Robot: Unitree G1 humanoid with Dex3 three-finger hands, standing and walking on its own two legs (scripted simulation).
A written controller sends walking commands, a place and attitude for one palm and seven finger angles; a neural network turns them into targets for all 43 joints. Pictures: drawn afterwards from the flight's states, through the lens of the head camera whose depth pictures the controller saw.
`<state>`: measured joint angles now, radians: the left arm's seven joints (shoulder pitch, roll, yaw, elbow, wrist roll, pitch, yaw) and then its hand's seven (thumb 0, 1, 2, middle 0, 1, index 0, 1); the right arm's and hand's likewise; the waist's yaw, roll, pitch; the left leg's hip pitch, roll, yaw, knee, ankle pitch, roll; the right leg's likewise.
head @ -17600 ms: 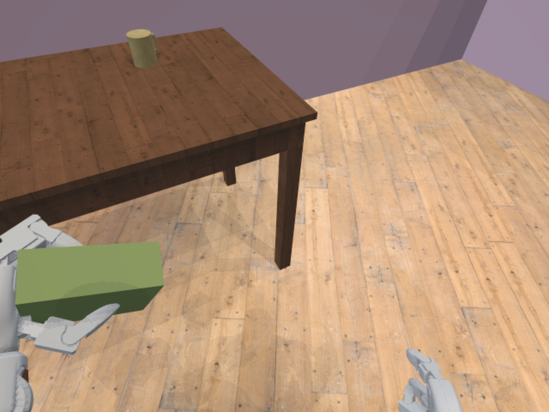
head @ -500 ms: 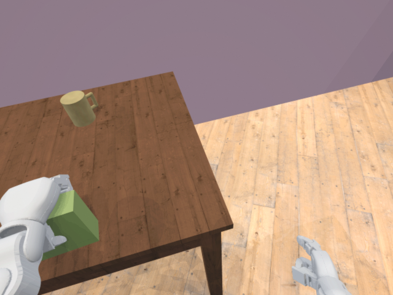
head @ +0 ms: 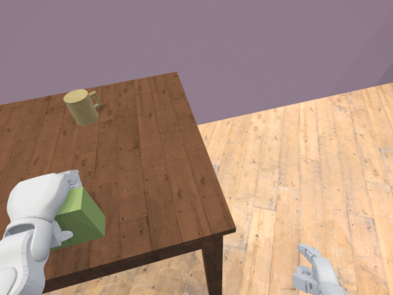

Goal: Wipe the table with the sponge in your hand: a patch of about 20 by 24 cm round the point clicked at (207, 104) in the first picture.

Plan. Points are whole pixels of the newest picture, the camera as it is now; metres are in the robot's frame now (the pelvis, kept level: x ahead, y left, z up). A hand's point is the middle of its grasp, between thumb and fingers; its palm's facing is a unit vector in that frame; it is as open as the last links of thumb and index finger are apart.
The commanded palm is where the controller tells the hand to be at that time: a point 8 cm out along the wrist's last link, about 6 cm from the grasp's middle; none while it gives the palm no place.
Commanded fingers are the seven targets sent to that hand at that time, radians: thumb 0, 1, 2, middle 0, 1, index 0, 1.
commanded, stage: wipe forward along the first lane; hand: left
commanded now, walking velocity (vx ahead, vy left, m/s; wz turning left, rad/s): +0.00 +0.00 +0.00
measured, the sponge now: (69, 225) +0.21 +0.31 +0.04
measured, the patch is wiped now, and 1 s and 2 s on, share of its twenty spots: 0.05 0.25 0.40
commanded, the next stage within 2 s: slide across to the middle lane in 1.46 s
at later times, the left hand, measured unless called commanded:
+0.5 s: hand (63, 191) +0.25 +0.32 +0.09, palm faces -0.05 -0.02 -1.00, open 9.3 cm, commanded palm +0.25 +0.32 +0.13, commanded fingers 0.00 0.10 1.30 -1.20 -1.60 -1.20 -1.60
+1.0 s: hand (67, 167) +0.31 +0.35 +0.09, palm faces -0.11 +0.00 -0.99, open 9.3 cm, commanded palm +0.30 +0.35 +0.13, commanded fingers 0.00 0.10 1.30 -1.20 -1.60 -1.20 -1.60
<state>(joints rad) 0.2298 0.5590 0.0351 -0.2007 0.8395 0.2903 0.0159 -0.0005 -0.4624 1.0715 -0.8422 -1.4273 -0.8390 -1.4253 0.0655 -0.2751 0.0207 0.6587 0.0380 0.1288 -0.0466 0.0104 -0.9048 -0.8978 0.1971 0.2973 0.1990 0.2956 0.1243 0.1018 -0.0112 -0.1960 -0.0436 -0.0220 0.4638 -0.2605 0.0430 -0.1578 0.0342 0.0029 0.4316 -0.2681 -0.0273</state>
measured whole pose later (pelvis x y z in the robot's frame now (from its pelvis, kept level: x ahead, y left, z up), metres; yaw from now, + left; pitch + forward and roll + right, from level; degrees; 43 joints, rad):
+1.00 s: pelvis -0.01 -0.03 -0.01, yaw +0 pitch +6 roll -1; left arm -0.33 0.70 0.14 0.58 0.90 -0.03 -0.02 0.02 -0.53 1.13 -0.86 -1.35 -0.87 -1.42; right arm 0.21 -0.33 -0.03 0.71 0.07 0.14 -0.06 0.01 -0.91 -0.90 0.20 0.30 0.20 0.30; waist 0.04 0.09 -0.06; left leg -0.40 -0.01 -0.04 0.57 -0.28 0.02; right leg -0.36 0.07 -0.02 0.53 -0.28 -0.06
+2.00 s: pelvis +0.01 +0.03 +0.00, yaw +1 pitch +8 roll -2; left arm -0.55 0.61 -0.04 0.65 0.94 0.11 0.04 0.00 -0.50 1.13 -0.82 -1.41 -0.83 -1.47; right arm 0.18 -0.28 -0.01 0.72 0.07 0.19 -0.02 0.01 -0.91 -0.90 0.20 0.30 0.20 0.30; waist 0.03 0.07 -0.06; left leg -0.36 -0.07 -0.04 0.50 -0.28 0.07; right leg -0.29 0.01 -0.01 0.43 -0.27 0.00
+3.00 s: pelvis +0.02 +0.00 +0.00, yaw -1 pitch +4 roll -1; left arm -0.20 0.52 -0.06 0.23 0.90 0.32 0.06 0.01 -0.42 1.08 -0.76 -1.46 -0.77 -1.51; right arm 0.10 -0.30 0.01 0.65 0.08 0.18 0.00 0.01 -0.91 -0.90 0.19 0.30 0.20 0.30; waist 0.04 0.09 -0.08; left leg -0.26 -0.04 -0.02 0.47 -0.28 0.04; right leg -0.22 0.04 0.01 0.44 -0.29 -0.03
